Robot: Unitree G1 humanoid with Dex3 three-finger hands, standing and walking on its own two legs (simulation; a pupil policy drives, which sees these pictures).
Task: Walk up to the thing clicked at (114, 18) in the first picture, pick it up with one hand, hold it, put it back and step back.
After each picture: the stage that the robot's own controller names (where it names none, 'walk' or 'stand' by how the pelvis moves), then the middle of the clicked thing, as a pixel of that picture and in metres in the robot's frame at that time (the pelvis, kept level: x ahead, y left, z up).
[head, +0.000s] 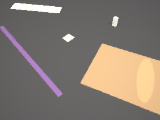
stand; (115, 21) +1.85 -0.47 -0.72
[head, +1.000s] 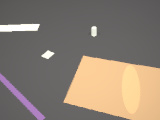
walk; (94, 31) +1.78 -0.05 -0.70
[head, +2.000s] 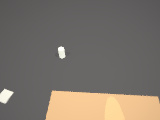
walk; (61, 52) +1.22 +0.27 -0.72
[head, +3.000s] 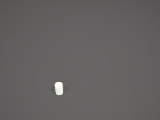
walk; (59, 88) +0.76 +0.21 -0.70
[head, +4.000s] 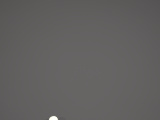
walk; out of the picture +0.48 +0.18 -0.70
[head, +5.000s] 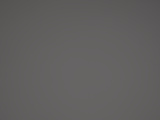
stand; out of the picture +0.38 +0.17 -0.72
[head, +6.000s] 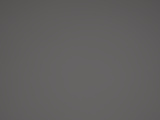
stand; out of the picture +0.38 +0.16 -0.72
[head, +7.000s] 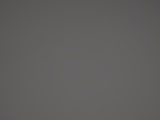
stand; out of the picture +0.38 +0.17 -0.73
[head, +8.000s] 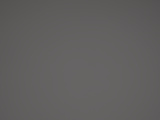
stand; out of the picture +0.37 +0.17 -0.73
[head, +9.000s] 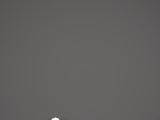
go down; out of the picture +0.39 +0.17 -0.71
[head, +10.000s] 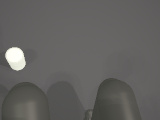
go down; (16, 59) +0.46 +0.23 -0.29
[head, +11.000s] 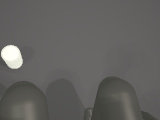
close in; (12, 57) +0.45 +0.24 -0.27
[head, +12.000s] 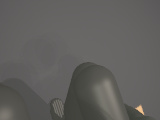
close in; out of the picture +0.44 +0.27 -0.22
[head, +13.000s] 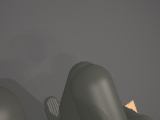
close; out of the picture +0.43 +0.28 -0.22
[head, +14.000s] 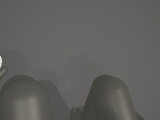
lift; out of the picture +0.36 +0.27 -0.15
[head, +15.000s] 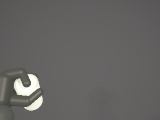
lift; (29, 93) +0.33 +0.17 +0.01
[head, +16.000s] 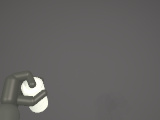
hold; (35, 95) +0.33 +0.16 +0.00
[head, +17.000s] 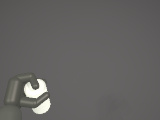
hold; (38, 97) +0.32 +0.16 -0.01
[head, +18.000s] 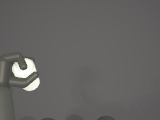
crouch; (27, 75) +0.39 +0.18 -0.06
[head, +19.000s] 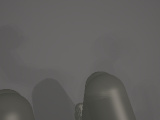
lower; out of the picture +0.48 +0.27 -0.13
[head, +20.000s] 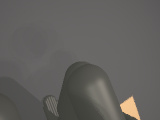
lower; out of the picture +0.44 +0.30 -0.23
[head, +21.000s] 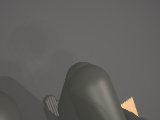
lower; out of the picture +0.44 +0.30 -0.23
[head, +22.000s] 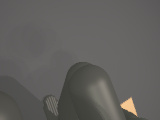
lower; out of the picture +0.44 +0.29 -0.23
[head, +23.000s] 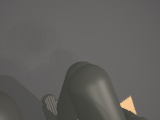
lower; out of the picture +0.44 +0.29 -0.23
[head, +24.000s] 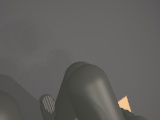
open; out of the picture +0.43 +0.28 -0.24
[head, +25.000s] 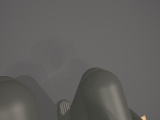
stand; out of the picture +0.44 +0.26 -0.24
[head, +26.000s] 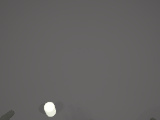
stand; (50, 109) +0.42 +0.17 -0.58
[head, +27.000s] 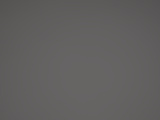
stand; out of the picture +0.41 +0.17 -0.67
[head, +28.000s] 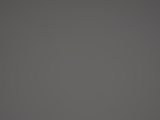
stand; out of the picture +0.40 +0.17 -0.67
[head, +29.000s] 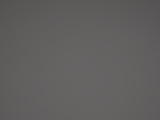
stand; out of the picture +0.43 +0.16 -0.72
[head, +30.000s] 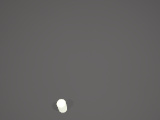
walk; (62, 106) +0.50 +0.17 -0.69
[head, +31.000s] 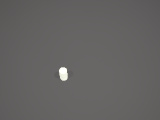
walk; (63, 74) +0.76 +0.15 -0.69
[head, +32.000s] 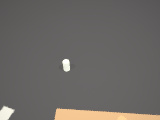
stand; (66, 65) +1.06 +0.22 -0.70
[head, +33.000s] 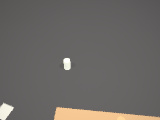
stand; (67, 64) +1.05 +0.15 -0.72
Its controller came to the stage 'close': yes
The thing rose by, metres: 0.71
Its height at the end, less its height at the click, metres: +0.00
